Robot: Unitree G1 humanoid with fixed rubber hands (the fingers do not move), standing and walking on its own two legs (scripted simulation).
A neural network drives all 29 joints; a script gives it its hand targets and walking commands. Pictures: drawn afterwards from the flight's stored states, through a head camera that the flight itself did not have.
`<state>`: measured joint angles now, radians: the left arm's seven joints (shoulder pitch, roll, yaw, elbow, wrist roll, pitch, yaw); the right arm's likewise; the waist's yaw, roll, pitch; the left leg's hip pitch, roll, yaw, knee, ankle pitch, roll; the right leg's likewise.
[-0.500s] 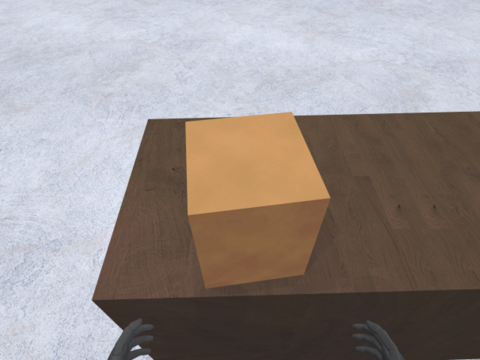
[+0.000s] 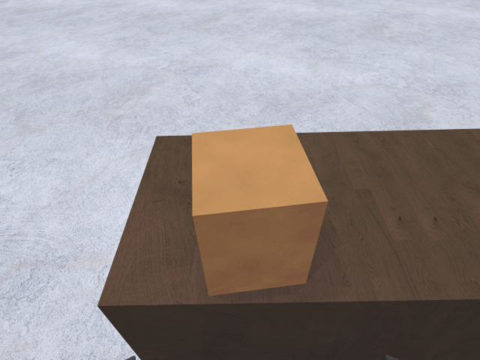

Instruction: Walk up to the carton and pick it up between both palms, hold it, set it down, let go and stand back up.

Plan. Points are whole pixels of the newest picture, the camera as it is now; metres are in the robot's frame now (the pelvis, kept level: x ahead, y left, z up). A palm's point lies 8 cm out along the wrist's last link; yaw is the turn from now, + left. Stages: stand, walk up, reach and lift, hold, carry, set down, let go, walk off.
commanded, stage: stand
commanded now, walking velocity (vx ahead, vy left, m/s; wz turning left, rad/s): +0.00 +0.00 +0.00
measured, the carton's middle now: (250, 210) +0.41 +0.00 +0.03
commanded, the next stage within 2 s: none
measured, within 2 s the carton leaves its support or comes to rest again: neither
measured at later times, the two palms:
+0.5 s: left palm out of the picture -0.03 +0.27 -0.13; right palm out of the picture -0.03 -0.22 -0.13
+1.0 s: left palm out of the picture -0.09 +0.27 -0.14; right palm out of the picture -0.05 -0.22 -0.14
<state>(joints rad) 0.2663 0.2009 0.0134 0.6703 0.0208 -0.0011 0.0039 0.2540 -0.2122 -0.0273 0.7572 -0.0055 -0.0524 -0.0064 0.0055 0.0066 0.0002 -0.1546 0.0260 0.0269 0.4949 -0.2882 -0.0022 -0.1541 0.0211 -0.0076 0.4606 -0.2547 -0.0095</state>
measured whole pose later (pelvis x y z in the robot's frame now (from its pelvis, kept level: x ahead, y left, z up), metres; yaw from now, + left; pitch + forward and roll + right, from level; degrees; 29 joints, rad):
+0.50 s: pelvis -0.04 +0.02 +0.00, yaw +0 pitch -4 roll +0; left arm 0.39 0.22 0.00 0.88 0.02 -0.01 0.01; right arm 0.43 -0.22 0.00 0.85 0.00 -0.01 -0.01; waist 0.00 0.00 0.01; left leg -0.20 -0.02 0.04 0.49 -0.22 0.04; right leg -0.20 -0.02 0.01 0.47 -0.19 0.03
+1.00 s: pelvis -0.06 +0.03 +0.00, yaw +1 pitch -3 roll +0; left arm 0.44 0.19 0.01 0.96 0.02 0.00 0.02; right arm 0.40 -0.22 -0.02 0.90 0.00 0.00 -0.02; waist 0.00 0.01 0.01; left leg -0.25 -0.03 0.03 0.51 -0.21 0.04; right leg -0.25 -0.02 0.04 0.50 -0.19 0.04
